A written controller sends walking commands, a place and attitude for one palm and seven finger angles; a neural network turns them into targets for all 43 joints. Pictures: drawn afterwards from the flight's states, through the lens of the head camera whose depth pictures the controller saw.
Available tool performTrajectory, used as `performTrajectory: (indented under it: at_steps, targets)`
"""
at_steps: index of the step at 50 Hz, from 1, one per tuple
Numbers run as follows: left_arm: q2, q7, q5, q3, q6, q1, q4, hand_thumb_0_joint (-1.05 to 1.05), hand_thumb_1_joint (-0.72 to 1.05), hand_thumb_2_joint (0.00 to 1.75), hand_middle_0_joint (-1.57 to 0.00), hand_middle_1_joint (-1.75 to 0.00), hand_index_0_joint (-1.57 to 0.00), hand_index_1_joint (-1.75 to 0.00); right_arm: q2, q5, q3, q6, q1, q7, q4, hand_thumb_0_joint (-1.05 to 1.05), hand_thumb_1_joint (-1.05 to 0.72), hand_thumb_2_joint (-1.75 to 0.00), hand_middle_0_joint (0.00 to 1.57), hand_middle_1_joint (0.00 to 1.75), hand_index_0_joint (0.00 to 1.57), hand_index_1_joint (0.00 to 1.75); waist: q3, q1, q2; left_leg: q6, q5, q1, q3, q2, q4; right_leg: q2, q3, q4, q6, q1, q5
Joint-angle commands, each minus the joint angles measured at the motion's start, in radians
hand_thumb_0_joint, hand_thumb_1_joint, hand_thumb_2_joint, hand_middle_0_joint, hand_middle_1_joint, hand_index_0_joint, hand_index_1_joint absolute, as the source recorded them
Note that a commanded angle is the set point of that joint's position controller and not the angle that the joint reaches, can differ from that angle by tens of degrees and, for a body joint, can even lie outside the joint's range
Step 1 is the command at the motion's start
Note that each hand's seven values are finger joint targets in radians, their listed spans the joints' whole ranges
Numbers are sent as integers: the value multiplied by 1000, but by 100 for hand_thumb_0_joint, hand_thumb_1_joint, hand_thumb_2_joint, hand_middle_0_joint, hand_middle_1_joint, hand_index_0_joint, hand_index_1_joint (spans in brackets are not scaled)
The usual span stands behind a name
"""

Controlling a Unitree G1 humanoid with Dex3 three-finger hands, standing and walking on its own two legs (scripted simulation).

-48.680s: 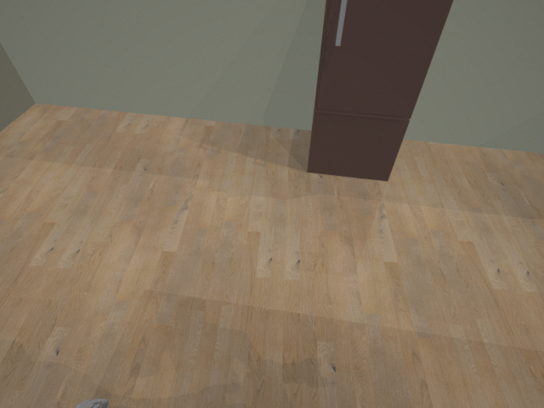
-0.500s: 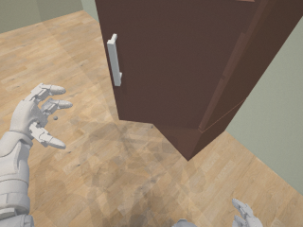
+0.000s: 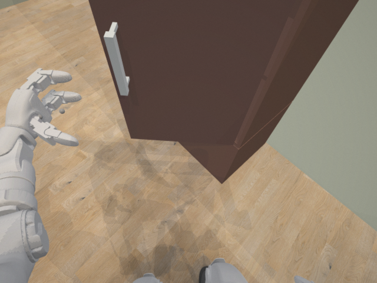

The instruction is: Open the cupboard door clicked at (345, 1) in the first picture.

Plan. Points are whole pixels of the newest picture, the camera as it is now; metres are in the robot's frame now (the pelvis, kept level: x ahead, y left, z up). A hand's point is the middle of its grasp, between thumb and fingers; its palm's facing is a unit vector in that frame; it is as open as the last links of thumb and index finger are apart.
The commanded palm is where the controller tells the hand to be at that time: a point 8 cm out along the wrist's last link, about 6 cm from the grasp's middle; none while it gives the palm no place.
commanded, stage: move the hooked fingers beside the handle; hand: left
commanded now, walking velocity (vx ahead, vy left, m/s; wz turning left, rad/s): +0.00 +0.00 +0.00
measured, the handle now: (119, 62) +0.59 +0.15 +0.09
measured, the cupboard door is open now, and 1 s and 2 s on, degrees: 45 45 45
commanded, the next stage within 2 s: slide the fingers in behind the handle in 1.46 s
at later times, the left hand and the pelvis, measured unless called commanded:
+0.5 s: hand (84, 80) +0.53 +0.22 +0.09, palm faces -0.09 -1.00 +0.00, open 14.0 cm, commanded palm +0.52 +0.27 +0.08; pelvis +0.01 +0.01 -0.01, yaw -1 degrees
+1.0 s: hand (84, 75) +0.55 +0.23 +0.08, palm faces -0.08 -1.00 +0.00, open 14.0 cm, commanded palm +0.54 +0.26 +0.08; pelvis +0.03 +0.01 -0.01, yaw -2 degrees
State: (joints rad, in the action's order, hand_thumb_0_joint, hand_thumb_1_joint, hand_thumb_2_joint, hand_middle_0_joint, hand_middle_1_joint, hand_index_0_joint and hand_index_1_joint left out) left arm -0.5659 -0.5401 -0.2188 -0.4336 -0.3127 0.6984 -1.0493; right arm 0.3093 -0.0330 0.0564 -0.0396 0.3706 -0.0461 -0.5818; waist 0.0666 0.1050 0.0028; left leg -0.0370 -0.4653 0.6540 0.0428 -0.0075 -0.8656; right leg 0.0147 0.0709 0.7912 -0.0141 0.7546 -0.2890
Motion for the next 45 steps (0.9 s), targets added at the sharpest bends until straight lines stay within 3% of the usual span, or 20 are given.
performTrajectory:
  at_steps: [1, 2, 6, 8, 12, 15, 21, 25, 27, 28, 31, 32, 34, 36, 38, 40, 42, 44, 45]
  targets:
    - [-319, -3, -11, -53, -81, 436, 185, 0, -50, 30, -30, -120, -30, -120, 166, 5, -71, -10, 112, -15, 85, 0, -90, -90, 20, 30, 20, 30, 411, -2, 97, 16, 390, -48, -57, 7, 111, -30, -63, -24, -16, -341, 281]
    - [-342, -3, -1, -62, -84, 450, 184, 0, -50, 30, -30, -120, -30, -120, 167, 7, -73, -2, 121, -14, 77, 0, -90, -90, 20, 30, 20, 30, 436, -2, 113, 19, 406, -67, -62, 3, 108, -31, -63, -24, -15, -335, 283]
    - [-305, 5, 3, -21, -82, 538, 127, 0, -50, 30, -30, -120, -30, -120, 170, 8, -72, 14, 140, -17, 58, 0, -90, -90, 20, 30, 20, 30, 397, 42, 78, 12, 372, -56, -70, -2, 98, -36, -55, -29, -12, -275, 246]
    - [-317, 13, 17, -19, -76, 578, 98, 0, -50, 30, -30, -120, -30, -120, 172, 11, -71, 22, 155, -17, 44, 0, -90, -90, 20, 30, 20, 30, 406, 51, 109, 14, 368, -59, -73, -2, 95, -34, -57, -32, -9, -256, 236]
    - [-346, 36, 38, -33, -80, 627, 98, 0, -50, 30, -30, -120, -30, -120, 175, 20, -72, 38, 187, -13, 31, 0, -90, -90, 20, 30, 20, 30, 467, 59, 121, 22, 460, -103, -91, -10, 78, -39, -47, -14, -11, -237, 274]
    - [-352, 54, 56, -33, -73, 649, 56, 0, -50, 30, -30, -120, -30, -120, 174, 24, -70, 49, 199, -7, 29, 0, -90, -90, 20, 30, 20, 30, 452, 68, 122, 18, 427, -62, -86, -8, 73, -39, -49, -15, -9, -238, 268]
    - [-390, 78, 78, -58, -71, 677, 34, 0, -50, 30, -30, -120, -30, -120, 178, 32, -68, 76, 235, 2, 40, 0, -90, -90, 20, 30, 20, 30, 486, 74, 155, 22, 522, -82, -91, -15, 51, -48, -45, 2, -15, -225, 322]
    - [-437, 92, 106, -71, -61, 721, -8, 0, -50, 30, -30, -120, -30, -120, 183, 36, -65, 92, 254, 4, 39, 0, -90, -90, 20, 30, 20, 30, 470, 95, 121, 14, 466, -27, -86, -15, 47, -49, -50, -3, -9, -234, 315]
    - [-450, 90, 111, -77, -71, 760, 27, 0, -50, 30, -30, -120, -30, -120, 183, 40, -67, 97, 268, 5, 38, 0, -90, -90, 20, 30, 20, 30, 529, 94, 189, 22, 528, -83, -90, -19, 36, -51, -50, 4, -12, -220, 336]
    - [-455, 92, 116, -78, -71, 755, 13, 0, -50, 30, -30, -120, -30, -120, 183, 41, -66, 102, 273, 5, 34, 0, -90, -90, 20, 30, 20, 30, 527, 96, 193, 26, 564, -98, -97, -22, 31, -53, -45, 8, -13, -207, 344]
    - [-399, 92, 108, -42, -63, 801, -12, 0, -50, 30, -30, -120, -30, -120, 182, 45, -66, 109, 289, 5, 26, 0, -90, -90, 20, 30, 20, 30, 484, 132, 167, 23, 580, -107, -108, -28, 26, -59, -32, 1, -11, -159, 333]
    - [-433, 92, 113, -65, -58, 804, -23, 0, -50, 30, -30, -120, -30, -120, 188, 47, -67, 111, 297, 7, 20, 0, -90, -90, 20, 30, 20, 30, 511, 124, 189, 25, 581, -112, -103, -30, 22, -60, -38, 0, -10, -161, 335]
    - [-449, 94, 124, -70, -49, 790, -38, 0, -50, 30, -30, -120, -30, -120, 188, 50, -65, 117, 306, 8, 21, 0, -90, -90, 20, 30, 20, 30, 513, 125, 172, 23, 571, -86, -103, -28, 20, -59, -37, 3, -10, -175, 344]
    - [-410, 90, 120, -50, -51, 749, -21, 0, -50, 30, -30, -120, -30, -120, 183, 52, -66, 120, 309, 11, 31, 0, -90, -90, 20, 30, 20, 30, 527, 115, 201, 29, 639, -123, -108, -31, 18, -61, -29, 10, -15, -167, 362]
    - [-446, 89, 120, -85, -48, 694, -20, 0, -50, 30, -30, -120, -30, -120, 187, 53, -69, 128, 312, 18, 34, 0, -90, -90, 20, 30, 20, 30, 544, 94, 194, 30, 650, -120, -102, -33, 15, -63, -32, 9, -14, -182, 374]
    - [-429, 88, 111, -82, -48, 689, 13, 0, -50, 30, -30, -120, -30, -120, 184, 53, -74, 135, 310, 22, 44, 0, -90, -90, 20, 30, 20, 30, 538, 95, 159, 22, 632, -99, -94, -32, 21, -64, -32, 4, -11, -213, 396]
    - [-454, 87, 105, -106, -56, 674, 52, 0, -50, 30, -30, -120, -30, -120, 185, 52, -75, 139, 304, 24, 54, 0, -90, -90, 20, 30, 20, 30, 568, 78, 208, 28, 671, -127, -93, -32, 20, -65, -34, 10, -15, -217, 411]
    - [-461, 92, 105, -109, -59, 680, 60, 0, -50, 30, -30, -120, -30, -120, 182, 51, -77, 143, 303, 25, 53, 0, -90, -90, 20, 30, 20, 30, 535, 87, 161, 21, 643, -100, -91, -31, 22, -66, -34, 5, -12, -233, 415]
    - [-448, 93, 106, -98, -63, 682, 80, 0, -50, 30, -30, -120, -30, -120, 181, 49, -77, 145, 298, 26, 58, 0, -90, -90, 20, 30, 20, 30, 535, 84, 176, 22, 644, -108, -93, -29, 26, -65, -35, 3, -12, -232, 410]
